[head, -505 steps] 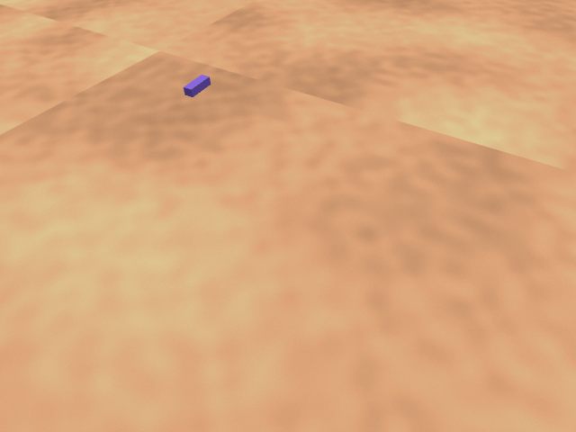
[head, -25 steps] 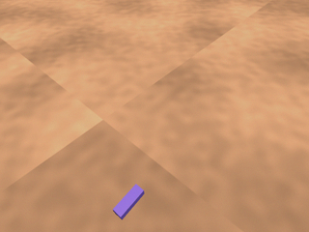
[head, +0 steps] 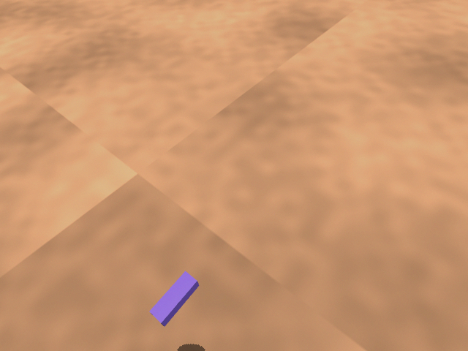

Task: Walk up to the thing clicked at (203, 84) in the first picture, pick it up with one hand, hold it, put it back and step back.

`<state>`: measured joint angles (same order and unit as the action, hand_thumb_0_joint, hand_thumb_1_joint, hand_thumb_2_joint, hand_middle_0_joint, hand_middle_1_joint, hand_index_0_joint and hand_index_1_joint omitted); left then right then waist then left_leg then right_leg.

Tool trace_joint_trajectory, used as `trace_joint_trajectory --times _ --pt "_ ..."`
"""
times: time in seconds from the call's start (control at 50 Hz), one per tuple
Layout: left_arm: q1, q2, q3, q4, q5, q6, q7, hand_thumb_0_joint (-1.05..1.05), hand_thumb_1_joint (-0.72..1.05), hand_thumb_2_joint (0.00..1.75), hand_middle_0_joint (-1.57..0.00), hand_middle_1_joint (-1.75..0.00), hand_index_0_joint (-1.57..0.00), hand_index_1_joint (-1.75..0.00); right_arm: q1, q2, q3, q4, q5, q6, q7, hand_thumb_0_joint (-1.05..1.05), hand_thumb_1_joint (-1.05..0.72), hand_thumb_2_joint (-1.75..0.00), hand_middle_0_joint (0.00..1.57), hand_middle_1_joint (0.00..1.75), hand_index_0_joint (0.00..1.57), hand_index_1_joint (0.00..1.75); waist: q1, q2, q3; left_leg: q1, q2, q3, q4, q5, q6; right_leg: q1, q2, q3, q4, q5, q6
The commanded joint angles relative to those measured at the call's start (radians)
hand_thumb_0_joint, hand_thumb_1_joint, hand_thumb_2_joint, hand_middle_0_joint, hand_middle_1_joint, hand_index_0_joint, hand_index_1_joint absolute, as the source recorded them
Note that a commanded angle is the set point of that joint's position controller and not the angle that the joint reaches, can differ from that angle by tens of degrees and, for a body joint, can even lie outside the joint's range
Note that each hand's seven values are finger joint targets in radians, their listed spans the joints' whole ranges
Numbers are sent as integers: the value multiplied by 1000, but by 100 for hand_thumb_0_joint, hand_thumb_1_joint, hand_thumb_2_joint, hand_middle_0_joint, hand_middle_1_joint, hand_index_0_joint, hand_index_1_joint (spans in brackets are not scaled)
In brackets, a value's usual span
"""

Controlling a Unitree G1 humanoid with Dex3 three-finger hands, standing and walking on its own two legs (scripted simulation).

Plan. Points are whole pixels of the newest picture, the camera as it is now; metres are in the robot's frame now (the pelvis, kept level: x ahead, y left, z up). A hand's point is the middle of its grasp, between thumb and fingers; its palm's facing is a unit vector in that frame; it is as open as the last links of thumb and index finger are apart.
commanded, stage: walk up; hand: left
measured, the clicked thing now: (175, 297) +0.44 +0.30 -0.74
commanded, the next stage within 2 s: stand in 1.64 s
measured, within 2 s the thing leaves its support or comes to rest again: neither
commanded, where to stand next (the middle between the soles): +0.06 +0.04 m, yaw +2 degrees
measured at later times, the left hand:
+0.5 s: hand out of the picture +0.08 +0.34 -0.15, palm faces +0.09 -0.90 -0.43, open 7.4 cm
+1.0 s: hand out of the picture +0.09 +0.29 -0.14, palm faces +0.03 -0.95 -0.33, open 7.4 cm
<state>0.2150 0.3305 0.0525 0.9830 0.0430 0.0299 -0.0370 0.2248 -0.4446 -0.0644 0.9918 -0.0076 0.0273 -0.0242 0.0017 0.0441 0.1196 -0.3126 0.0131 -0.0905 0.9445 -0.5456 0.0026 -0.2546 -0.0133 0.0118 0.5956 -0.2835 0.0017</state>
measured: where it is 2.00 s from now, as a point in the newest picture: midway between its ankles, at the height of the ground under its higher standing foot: outside the picture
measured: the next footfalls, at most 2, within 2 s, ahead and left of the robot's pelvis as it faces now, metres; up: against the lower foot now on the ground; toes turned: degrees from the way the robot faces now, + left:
left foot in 0.32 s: +0.05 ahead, +0.16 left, +0.00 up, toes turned +3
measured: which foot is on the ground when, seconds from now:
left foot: up 0.00-0.30, down 0.32-1.00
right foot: down 0.00-1.00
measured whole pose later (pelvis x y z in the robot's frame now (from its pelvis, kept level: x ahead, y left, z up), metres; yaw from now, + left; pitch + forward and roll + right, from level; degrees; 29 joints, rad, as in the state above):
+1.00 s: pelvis +0.00 +0.04 +0.02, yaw +3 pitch -4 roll +0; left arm 0.08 0.35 0.00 1.09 0.00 -0.01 -0.01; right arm 0.09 -0.35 0.00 1.09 -0.01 0.00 0.01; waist 0.00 -0.01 0.08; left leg -0.13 0.01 0.01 0.38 -0.19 0.00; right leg -0.11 -0.01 0.03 0.38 -0.20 0.02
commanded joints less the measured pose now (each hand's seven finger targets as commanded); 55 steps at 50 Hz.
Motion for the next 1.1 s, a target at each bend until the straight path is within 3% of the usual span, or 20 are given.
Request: trace_joint_trajectory --times 0.0,0.1,0.22,0.26,0.28,0.3,0.32,0.34,0.36,0.4,0.48,0.52,0.56,0.58,0.6,0.62,0.66,0.68,0.78,1.08 --pt "-54 314 77 -102 -18 -62 49 0 90 90 -20 -30 -20 -30 57 -133 -26 -48 3 -5 4 0 -90 -90 20 30 20 30 9 -158 -70 -101 22 -65 0 30 8 87 -257 267 -278 65 -185" --pt "28 349 89 -111 -26 -78 75 0 90 90 -20 -30 -20 -30 -25 -154 -43 -112 -27 6 14 0 -90 -90 20 30 20 30 47 -137 -80 -136 26 -49 -74 35 8 158 -356 274 -174 531 -256" --pt "-48 352 75 -159 -28 -76 86 0 90 90 -20 -30 -20 -30 16 -138 -61 -140 -23 3 40 0 -90 -90 20 30 20 30 -4 -196 -156 -19 21 47 -201 120 18 101 -324 154 -54 609 -229" --pt "-100 336 61 -170 -35 -64 81 0 90 90 -20 -30 -20 -30 63 -126 -67 -123 -20 -8 43 0 -90 -90 20 30 20 30 -43 -186 -173 120 -11 90 -401 289 32 20 -256 78 48 489 -164" --pt "-91 296 48 -167 -40 -58 78 0 90 90 -20 -30 -20 -30 62 -151 -74 -117 -26 -16 39 0 -90 -90 20 30 20 30 -46 -105 -172 183 15 39 -490 418 52 -43 -193 31 127 365 -107" --pt "-72 242 33 -175 -50 -54 76 0 90 90 -20 -30 -20 -30 26 -208 -83 -141 -31 -26 35 0 -90 -90 20 30 20 30 -22 78 -183 222 183 -221 -536 613 112 -140 -68 -42 278 165 -36" --pt "-76 215 24 -168 -56 -43 79 0 90 90 -20 -30 -20 -30 -3 -215 -73 -162 -26 -37 29 0 -90 -90 20 30 20 30 -15 99 -171 230 292 -346 -550 707 196 -213 30 -24 321 -302 -19" --pt "-80 261 33 -142 -50 -36 86 0 90 90 -20 -30 -20 -30 -13 -250 -76 -150 -15 -39 30 0 -90 -90 20 30 20 30 -36 106 -174 121 349 -382 -545 640 288 -121 -4 52 366 -396 -20" --pt "-80 265 30 -126 -55 -40 82 0 90 90 -20 -30 -20 -30 -48 -220 -70 -149 -13 -38 27 0 -90 -90 20 30 20 30 -13 76 -124 78 316 -322 -532 660 285 -102 -25 56 329 -363 -23" --pt "-57 253 33 -99 -60 -43 73 0 90 90 -20 -30 -20 -30 -106 -167 -42 -160 -15 -42 17 0 -90 -90 20 30 20 30 7 83 -119 110 220 -149 -474 766 203 -107 -8 65 302 -286 -31" --pt "-35 246 27 -74 -55 -48 65 0 90 90 -20 -30 -20 -30 -114 -189 -39 -153 -5 -43 12 0 -90 -90 20 30 20 30 10 132 -151 183 228 -133 -427 807 191 -55 -7 -10 106 -182 -21" --pt "-8 241 26 -49 -43 -62 65 0 90 90 -20 -30 -20 -30 -141 -182 -31 -157 4 -35 15 0 -90 -90 20 30 20 30 35 97 -158 127 199 -87 -368 751 149 84 -4 -12 -138 11 -31" --pt "-21 316 36 -45 -27 -78 68 0 90 90 -20 -30 -20 -30 -146 -119 -10 -162 28 -33 16 0 -90 -90 20 30 20 30 21 -79 -186 37 94 -14 -269 582 53 181 -139 216 -171 335 -95" --pt "-75 332 34 -56 -31 -82 66 0 90 90 -20 -30 -20 -30 -138 -102 -2 -155 27 -32 18 0 -90 -90 20 30 20 30 0 -86 -155 7 31 24 -278 401 16 150 -226 304 -187 348 -156" --pt "-136 354 28 -69 -34 -80 57 0 90 90 -20 -30 -20 -30 -106 -111 -8 -121 24 -25 15 0 -90 -90 20 30 20 30 -26 -131 -156 128 33 40 -319 201 20 20 -275 312 -177 311 -201" --pt "-176 325 19 -76 -34 -75 52 0 90 90 -20 -30 -20 -30 -78 -110 -11 -92 15 -29 14 0 -90 -90 20 30 20 30 -54 -147 -131 206 47 17 -410 232 27 -52 -239 264 -157 284 -164" --pt "-156 267 4 -57 -45 -67 48 0 90 90 -20 -30 -20 -30 -156 -147 -13 -85 10 -46 23 0 -90 -90 20 30 20 30 -13 -98 -107 199 108 -50 -515 415 57 -25 -111 119 -153 189 -50" --pt "-140 264 5 -40 -42 -67 46 0 90 90 -20 -30 -20 -30 -182 -149 -10 -86 10 -49 26 0 -90 -90 20 30 20 30 -1 -105 -120 174 130 -57 -508 450 75 30 -87 87 -162 177 -39" --pt "-150 258 2 2 -49 -71 44 0 90 90 -20 -30 -20 -30 -186 -122 12 -30 10 -55 27 0 -90 -90 20 30 20 30 5 -71 -126 183 99 -9 -578 463 37 102 -110 119 -227 214 -45" --pt "-165 233 -5 86 -43 -57 36 0 90 90 -20 -30 -20 -30 -213 -115 15 60 1 -61 26 0 -90 -90 20 30 20 30 11 -26 -90 169 116 -12 -705 340 24 123 -96 102 -329 137 -27"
